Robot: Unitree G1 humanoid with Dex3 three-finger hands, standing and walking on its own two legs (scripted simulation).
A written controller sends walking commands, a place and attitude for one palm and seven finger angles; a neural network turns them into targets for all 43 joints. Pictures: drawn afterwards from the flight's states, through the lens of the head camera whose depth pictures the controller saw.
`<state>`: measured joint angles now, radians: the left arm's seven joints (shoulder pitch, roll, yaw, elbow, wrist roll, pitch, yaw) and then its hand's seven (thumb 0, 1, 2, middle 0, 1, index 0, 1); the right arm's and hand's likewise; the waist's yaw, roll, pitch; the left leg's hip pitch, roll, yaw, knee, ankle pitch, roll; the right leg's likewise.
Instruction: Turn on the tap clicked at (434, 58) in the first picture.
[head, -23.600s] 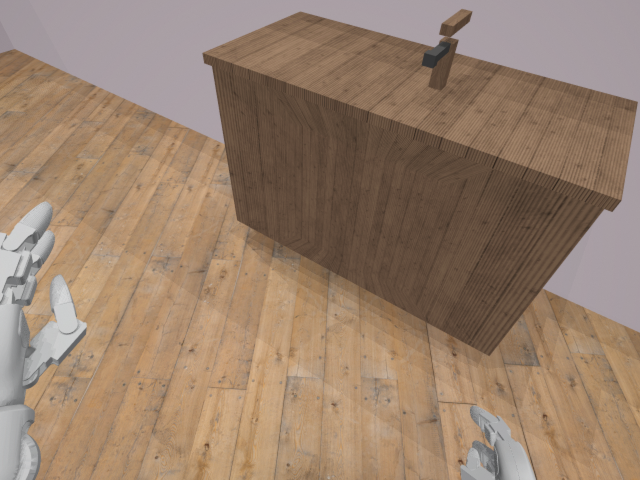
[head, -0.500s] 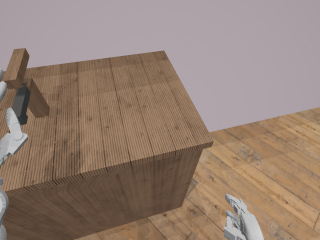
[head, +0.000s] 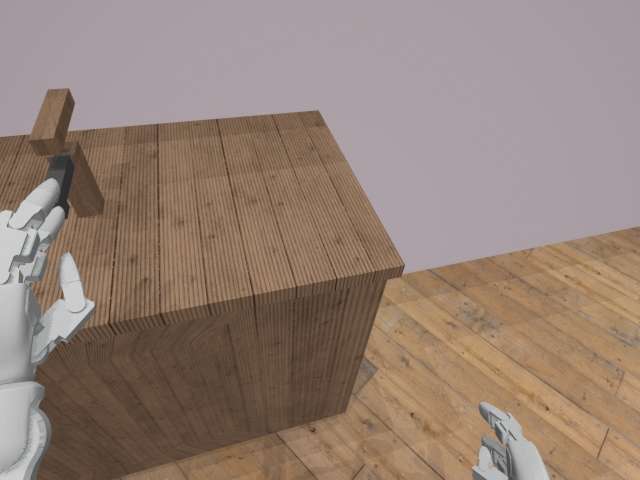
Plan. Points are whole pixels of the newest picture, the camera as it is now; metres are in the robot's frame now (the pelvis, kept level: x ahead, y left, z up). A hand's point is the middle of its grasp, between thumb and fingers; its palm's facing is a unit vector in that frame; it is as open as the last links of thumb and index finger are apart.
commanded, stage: come to a stop and stand still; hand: left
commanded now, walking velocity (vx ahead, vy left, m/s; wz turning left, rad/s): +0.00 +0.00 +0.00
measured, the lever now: (51, 206) +0.37 +0.39 +0.13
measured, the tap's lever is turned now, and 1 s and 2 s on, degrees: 0 0 0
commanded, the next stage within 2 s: look again from close up in 0.88 s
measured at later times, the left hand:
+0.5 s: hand (82, 281) +0.25 +0.27 +0.16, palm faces +0.38 -0.85 -0.35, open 7.4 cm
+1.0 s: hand (79, 272) +0.25 +0.28 +0.16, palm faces +0.41 -0.85 -0.34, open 7.4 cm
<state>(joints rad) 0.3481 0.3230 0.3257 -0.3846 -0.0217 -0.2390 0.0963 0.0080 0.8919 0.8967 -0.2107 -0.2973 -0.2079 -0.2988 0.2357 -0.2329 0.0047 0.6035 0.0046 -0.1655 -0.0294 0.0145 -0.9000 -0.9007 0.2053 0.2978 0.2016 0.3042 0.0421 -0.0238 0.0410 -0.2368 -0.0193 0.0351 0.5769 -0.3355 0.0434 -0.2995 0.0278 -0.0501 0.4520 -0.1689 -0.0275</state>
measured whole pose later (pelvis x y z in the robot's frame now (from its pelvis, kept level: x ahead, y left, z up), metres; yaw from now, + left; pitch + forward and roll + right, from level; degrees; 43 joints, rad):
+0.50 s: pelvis +0.03 +0.02 +0.01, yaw +0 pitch -2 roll -1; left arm 0.38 0.35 0.35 -0.41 -0.01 -0.24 0.09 0.01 0.89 0.90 -0.21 -0.30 -0.21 -0.30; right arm 0.21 -0.19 0.02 0.61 0.00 -0.18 -0.01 0.01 -0.90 -0.90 0.21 0.30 0.20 0.30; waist 0.03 -0.04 0.07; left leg -0.18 -0.06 0.04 0.46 -0.25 0.08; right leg -0.21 0.01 0.00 0.41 -0.18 0.01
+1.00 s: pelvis +0.04 +0.02 +0.01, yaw +1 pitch -1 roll -2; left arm 0.41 0.35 0.34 -0.48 -0.03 -0.21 0.10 0.01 0.89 0.90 -0.21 -0.30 -0.21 -0.30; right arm 0.19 -0.18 0.01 0.59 0.01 -0.12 -0.02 0.01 -0.90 -0.90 0.21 0.30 0.20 0.30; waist 0.04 -0.04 0.08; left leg -0.17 -0.06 0.02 0.46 -0.27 0.08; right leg -0.18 0.01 -0.02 0.41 -0.20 0.01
